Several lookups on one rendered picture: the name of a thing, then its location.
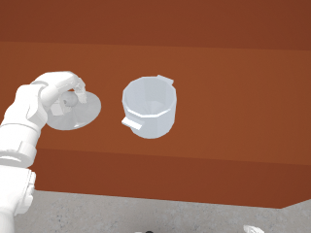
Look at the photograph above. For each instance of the pot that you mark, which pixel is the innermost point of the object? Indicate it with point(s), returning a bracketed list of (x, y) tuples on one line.
[(149, 105)]

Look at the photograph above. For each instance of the left robot forearm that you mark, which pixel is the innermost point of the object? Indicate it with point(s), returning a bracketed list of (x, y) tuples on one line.
[(23, 121)]

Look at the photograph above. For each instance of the table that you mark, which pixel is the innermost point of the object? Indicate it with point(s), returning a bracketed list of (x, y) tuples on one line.
[(242, 73)]

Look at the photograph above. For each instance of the lid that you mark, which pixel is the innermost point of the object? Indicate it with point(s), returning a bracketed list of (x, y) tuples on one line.
[(81, 114)]

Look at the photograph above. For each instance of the knob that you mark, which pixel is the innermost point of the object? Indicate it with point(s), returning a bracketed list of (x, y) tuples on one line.
[(71, 98)]

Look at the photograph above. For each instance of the left robot hand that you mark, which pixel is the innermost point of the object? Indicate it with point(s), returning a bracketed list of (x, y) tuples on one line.
[(64, 81)]

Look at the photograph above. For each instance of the left robot upper arm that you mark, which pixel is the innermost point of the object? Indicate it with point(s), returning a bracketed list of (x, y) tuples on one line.
[(16, 194)]

